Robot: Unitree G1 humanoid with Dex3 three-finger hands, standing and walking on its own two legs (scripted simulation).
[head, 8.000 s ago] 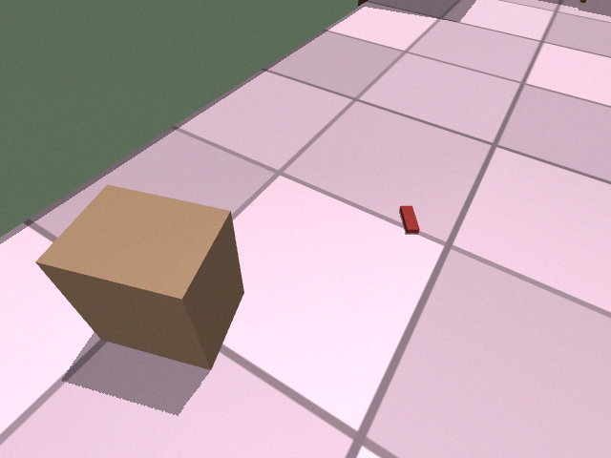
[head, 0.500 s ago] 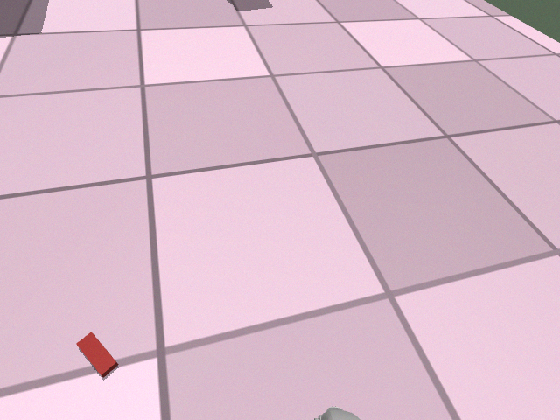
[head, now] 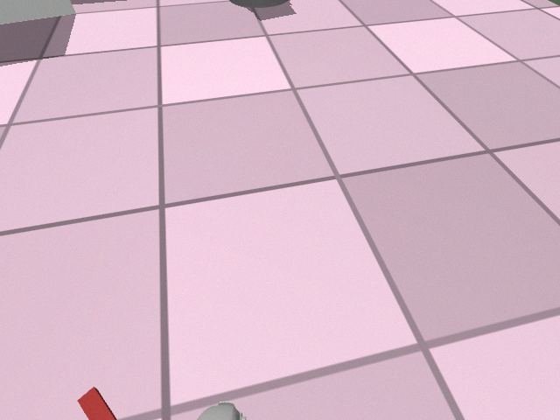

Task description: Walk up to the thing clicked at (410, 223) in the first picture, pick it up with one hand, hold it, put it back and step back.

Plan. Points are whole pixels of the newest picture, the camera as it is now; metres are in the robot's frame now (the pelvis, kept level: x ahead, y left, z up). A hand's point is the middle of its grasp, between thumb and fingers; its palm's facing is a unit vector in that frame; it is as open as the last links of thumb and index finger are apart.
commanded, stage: walk up
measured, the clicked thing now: (98, 412) +0.25 +0.59 -0.76
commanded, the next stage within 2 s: stand in 1.58 s
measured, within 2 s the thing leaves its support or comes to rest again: neither
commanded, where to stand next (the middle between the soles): +0.34 +0.04 m, yaw +0 degrees
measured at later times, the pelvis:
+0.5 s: pelvis +0.18 +0.02 -0.01, yaw -2 degrees
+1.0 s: pelvis +0.27 +0.05 -0.01, yaw -2 degrees
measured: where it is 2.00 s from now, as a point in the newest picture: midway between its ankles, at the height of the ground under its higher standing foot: (276, 407)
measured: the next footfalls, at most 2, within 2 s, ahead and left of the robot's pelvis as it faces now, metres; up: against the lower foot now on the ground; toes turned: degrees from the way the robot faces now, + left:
left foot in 0.08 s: +0.18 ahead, +0.15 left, +0.00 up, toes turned +5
right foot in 0.50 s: +0.30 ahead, -0.10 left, +0.00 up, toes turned -4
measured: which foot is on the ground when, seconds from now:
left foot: up 0.00-0.06, down 0.08-0.52, up 0.54-0.80, down 0.82-1.00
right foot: down 0.00-0.10, up 0.12-0.48, down 0.50-1.00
